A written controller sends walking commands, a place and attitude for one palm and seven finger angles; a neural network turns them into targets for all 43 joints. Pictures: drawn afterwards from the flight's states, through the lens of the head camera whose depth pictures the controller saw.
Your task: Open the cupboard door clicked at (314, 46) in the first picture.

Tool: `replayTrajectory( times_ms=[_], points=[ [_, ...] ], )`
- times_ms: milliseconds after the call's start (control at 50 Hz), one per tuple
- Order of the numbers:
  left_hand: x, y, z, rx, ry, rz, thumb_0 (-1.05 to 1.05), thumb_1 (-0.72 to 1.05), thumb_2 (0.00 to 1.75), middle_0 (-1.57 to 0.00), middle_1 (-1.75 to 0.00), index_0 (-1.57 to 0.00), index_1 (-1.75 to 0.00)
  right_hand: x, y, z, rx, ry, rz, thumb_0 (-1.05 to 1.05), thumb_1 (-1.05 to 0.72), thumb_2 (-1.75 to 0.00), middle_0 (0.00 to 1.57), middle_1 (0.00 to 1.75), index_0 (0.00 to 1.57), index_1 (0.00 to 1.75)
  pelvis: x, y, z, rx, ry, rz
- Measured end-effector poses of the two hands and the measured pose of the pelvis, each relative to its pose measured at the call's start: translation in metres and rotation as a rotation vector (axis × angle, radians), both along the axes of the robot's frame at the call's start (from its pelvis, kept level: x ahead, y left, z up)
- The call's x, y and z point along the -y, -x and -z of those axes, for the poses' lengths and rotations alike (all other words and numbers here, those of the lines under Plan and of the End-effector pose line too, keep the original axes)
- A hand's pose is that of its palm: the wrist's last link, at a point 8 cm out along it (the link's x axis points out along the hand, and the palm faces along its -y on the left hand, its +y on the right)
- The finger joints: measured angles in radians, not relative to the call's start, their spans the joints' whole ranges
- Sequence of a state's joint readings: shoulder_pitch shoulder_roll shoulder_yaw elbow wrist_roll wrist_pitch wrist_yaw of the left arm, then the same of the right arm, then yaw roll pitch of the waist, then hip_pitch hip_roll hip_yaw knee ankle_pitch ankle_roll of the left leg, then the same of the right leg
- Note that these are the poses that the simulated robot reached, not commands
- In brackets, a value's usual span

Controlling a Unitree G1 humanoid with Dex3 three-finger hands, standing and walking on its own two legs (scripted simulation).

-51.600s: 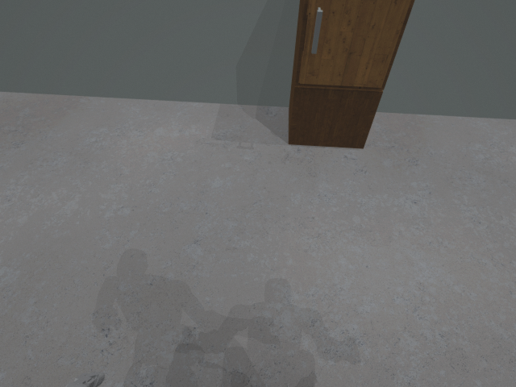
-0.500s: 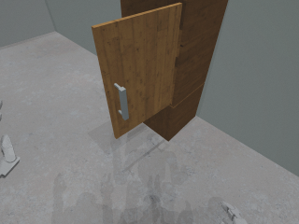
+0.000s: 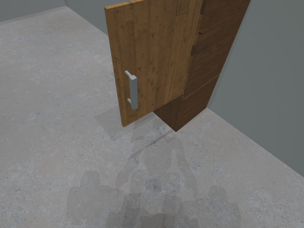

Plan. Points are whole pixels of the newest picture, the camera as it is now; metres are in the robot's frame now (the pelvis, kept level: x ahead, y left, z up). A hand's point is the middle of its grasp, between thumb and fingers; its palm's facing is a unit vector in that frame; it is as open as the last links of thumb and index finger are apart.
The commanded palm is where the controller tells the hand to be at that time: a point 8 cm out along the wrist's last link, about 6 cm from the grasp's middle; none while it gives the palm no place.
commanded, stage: let the arm hang, fingers relaxed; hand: left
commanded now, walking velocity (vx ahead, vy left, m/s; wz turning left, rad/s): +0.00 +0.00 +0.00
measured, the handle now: (131, 90) +0.63 +0.13 -0.08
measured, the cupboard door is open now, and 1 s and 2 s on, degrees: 85 85 85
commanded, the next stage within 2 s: look to check the result in 0.72 s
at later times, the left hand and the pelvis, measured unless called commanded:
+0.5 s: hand out of the picture +0.05 +0.23 -0.16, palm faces +0.00 -0.96 -0.27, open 7.4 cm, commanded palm none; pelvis -0.01 +0.02 +0.01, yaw -1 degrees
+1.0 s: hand out of the picture +0.08 +0.26 -0.15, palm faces -0.03 -0.95 -0.32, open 7.4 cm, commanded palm none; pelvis +0.01 +0.02 +0.01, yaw -1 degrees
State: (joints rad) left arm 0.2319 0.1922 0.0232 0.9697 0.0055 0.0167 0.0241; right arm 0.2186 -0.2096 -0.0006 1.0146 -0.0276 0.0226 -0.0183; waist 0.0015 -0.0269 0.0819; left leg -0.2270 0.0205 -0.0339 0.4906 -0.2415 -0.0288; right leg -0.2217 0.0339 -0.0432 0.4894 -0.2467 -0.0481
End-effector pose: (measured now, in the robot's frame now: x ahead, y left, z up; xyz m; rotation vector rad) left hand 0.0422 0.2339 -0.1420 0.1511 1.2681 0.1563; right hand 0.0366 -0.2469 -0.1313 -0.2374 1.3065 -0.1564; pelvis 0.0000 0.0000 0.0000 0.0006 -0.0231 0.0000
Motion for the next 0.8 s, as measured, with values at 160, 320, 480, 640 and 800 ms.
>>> replayTrajectory(
  times_ms=[160,320,480,640,800],
  points=[
    [-0.026,0.046,-0.008,-0.151,-0.056,-0.012,-0.01,0.94,0.89,-0.2,-0.3,-0.2,-0.3,-0.011,0.044,0.006,-0.121,-0.033,0.043,0.0,-0.9,-0.9,0.19,0.3,0.2,0.3,-0.004,0.004,-0.005,0.005,0.007,0.005],
    [-0.039,0.038,-0.015,-0.128,-0.084,-0.003,0.0,0.91,0.89,-0.2,-0.3,-0.2,-0.3,-0.02,0.052,0.01,-0.117,-0.053,0.056,0.0,-0.9,-0.9,0.2,0.3,0.2,0.3,-0.011,0.007,-0.006,0.011,0.004,0.011],
    [-0.043,0.004,-0.017,-0.032,-0.078,0.026,0.01,0.9,0.89,-0.2,-0.3,-0.2,-0.3,-0.017,0.035,0.007,-0.058,-0.035,0.05,0.0,-0.9,-0.9,0.2,0.3,0.2,0.3,-0.017,0.007,-0.007,0.016,0.001,0.014],
    [-0.047,-0.021,-0.019,0.021,-0.074,0.054,0.0,0.9,0.89,-0.2,-0.3,-0.2,-0.3,-0.009,0.014,0.0,-0.005,-0.005,0.038,0.0,-0.9,-0.9,0.2,0.3,0.2,0.3,-0.021,0.005,-0.008,0.013,0.0,0.017],
    [-0.06,-0.027,-0.022,0.009,-0.094,0.058,0.0,0.9,0.89,-0.2,-0.3,-0.2,-0.3,-0.001,-0.001,-0.006,0.005,0.024,0.023,0.0,-0.9,-0.9,0.2,0.3,0.2,0.3,-0.024,-0.001,-0.009,0.006,0.0,0.016]
  ],
)
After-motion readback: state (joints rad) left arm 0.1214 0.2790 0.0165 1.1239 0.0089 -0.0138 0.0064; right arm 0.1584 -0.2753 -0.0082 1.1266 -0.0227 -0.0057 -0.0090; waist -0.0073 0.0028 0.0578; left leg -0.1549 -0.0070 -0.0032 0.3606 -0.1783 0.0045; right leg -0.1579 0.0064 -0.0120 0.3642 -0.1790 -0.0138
